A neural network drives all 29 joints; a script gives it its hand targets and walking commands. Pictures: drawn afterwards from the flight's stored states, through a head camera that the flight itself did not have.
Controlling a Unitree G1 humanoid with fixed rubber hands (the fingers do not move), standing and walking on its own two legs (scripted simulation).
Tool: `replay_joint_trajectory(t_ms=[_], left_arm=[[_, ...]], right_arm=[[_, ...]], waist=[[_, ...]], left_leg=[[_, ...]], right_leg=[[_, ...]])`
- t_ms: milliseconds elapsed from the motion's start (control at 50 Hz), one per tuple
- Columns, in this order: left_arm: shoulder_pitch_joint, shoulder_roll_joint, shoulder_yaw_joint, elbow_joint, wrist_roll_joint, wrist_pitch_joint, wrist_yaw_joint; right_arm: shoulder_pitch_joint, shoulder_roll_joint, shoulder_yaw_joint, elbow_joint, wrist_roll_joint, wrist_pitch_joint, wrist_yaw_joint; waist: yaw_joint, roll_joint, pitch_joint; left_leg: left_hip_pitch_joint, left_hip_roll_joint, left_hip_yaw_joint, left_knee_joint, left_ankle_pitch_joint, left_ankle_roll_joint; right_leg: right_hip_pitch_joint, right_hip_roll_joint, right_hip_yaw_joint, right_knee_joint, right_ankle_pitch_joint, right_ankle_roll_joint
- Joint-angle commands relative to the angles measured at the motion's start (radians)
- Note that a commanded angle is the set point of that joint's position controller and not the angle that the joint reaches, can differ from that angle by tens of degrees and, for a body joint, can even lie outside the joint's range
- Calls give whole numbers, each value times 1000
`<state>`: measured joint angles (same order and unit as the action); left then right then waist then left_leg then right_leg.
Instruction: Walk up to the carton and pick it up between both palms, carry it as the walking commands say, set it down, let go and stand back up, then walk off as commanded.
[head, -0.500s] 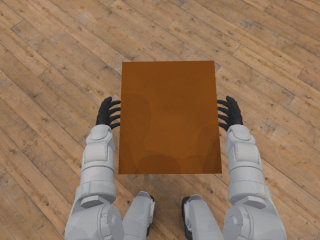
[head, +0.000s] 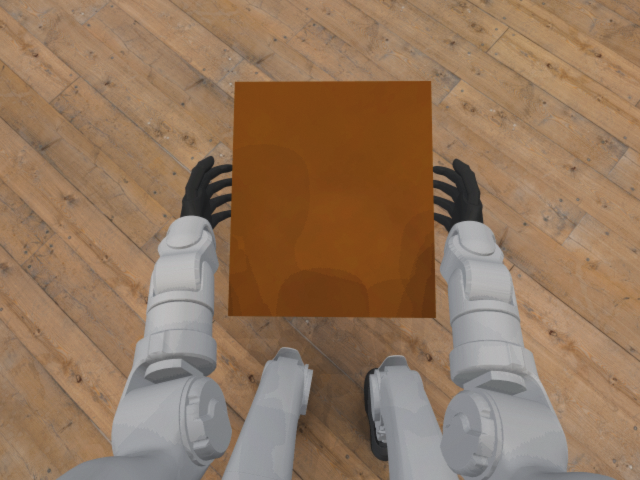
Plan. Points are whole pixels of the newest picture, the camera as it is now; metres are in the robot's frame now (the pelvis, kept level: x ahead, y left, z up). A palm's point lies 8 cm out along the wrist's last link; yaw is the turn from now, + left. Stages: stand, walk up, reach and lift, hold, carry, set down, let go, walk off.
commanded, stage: set down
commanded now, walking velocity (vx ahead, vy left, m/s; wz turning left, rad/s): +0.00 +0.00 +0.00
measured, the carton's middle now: (331, 211) +0.46 +0.04 -0.15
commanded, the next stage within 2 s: none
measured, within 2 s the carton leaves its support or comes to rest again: neither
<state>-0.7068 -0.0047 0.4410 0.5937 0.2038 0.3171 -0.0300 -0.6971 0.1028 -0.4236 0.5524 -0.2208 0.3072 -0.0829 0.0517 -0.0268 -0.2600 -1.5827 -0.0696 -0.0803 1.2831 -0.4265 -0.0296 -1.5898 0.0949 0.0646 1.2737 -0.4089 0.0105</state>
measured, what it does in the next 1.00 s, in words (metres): lowers itself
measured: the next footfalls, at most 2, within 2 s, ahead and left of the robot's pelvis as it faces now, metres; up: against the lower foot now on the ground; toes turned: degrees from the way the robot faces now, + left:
none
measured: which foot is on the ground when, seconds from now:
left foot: down 0.00-1.00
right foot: down 0.00-1.00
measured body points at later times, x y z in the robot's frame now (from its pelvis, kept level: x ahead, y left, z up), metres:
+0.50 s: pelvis -0.03 +0.01 -0.08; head +0.23 +0.02 +0.29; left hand +0.44 +0.21 -0.17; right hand +0.46 -0.12 -0.17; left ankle +0.06 +0.13 -0.59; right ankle +0.07 -0.11 -0.59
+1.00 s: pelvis -0.04 +0.01 -0.15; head +0.26 +0.03 +0.18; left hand +0.47 +0.22 -0.26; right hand +0.48 -0.12 -0.25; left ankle +0.06 +0.13 -0.59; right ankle +0.07 -0.11 -0.59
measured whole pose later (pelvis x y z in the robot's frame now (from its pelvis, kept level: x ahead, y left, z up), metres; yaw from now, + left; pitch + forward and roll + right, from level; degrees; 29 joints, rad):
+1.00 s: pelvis -0.04 +0.01 -0.15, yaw -1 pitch +48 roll -2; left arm -1.13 0.17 0.37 0.79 0.14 0.33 0.04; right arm -1.11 -0.04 -0.44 0.74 -0.13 0.30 -0.15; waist 0.03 -0.04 -0.11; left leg -2.14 -0.12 -0.07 1.80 -0.49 -0.04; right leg -2.13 0.13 0.06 1.78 -0.48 0.06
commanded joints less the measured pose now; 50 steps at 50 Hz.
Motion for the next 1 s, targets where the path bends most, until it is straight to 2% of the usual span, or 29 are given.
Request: replay_joint_trajectory(t_ms=[0, 200, 480, 980], left_arm=[[-566, -876, -554, 28, -156, -23, -291], [-666, -847, -527, 71, -172, -24, -263], [-849, -817, -503, 104, -179, -19, -230], [-1056, -735, -504, 127, -218, -27, -221]], right_arm=[[-574, 935, 594, 54, 152, -19, 281], [-686, 896, 555, 101, 167, -26, 254], [-878, 843, 481, 169, 186, -28, 246], [-1096, 762, 467, 156, 229, -34, 226]], waist=[[27, -13, -841], [26, -12, -879], [18, 21, -913], [12, 33, -964]], left_leg=[[360, -60, 90, -65, 295, 11], [271, -65, 98, 38, 252, 5], [199, -67, 110, 158, 187, -5], [62, -55, 128, 362, 215, 0]], right_leg=[[509, 47, -50, -55, 302, 28], [369, 59, -75, 62, 231, 32], [187, 73, -111, 204, 125, 18], [13, 67, -145, 410, 132, 20]])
